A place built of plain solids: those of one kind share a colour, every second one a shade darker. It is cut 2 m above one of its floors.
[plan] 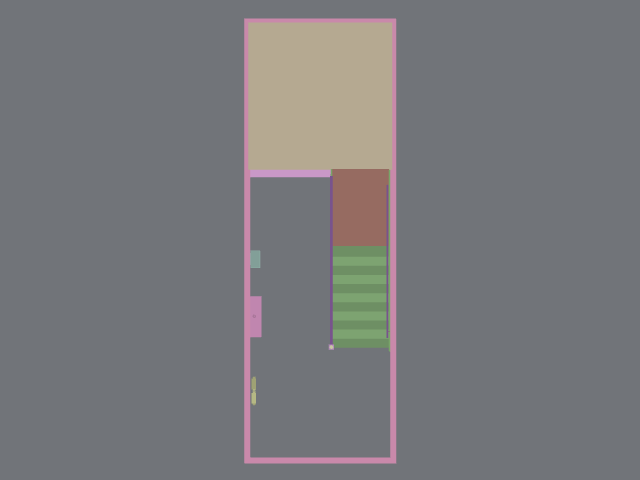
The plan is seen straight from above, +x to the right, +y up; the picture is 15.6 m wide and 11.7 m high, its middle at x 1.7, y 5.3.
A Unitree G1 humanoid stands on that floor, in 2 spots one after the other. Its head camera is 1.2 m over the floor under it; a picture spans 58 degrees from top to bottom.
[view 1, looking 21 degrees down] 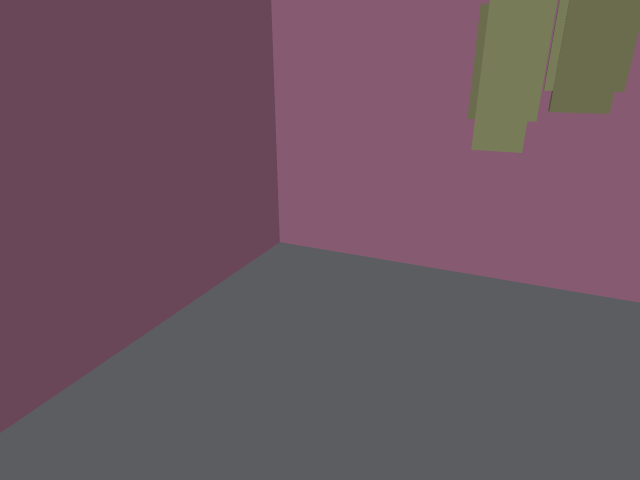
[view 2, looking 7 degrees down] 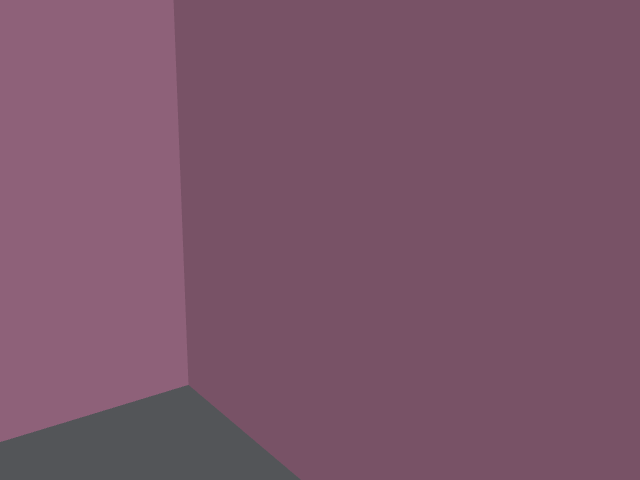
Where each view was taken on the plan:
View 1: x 2.69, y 1.53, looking -156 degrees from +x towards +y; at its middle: wall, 3.15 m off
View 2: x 0.97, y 1.00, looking -40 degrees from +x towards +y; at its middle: wall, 1.57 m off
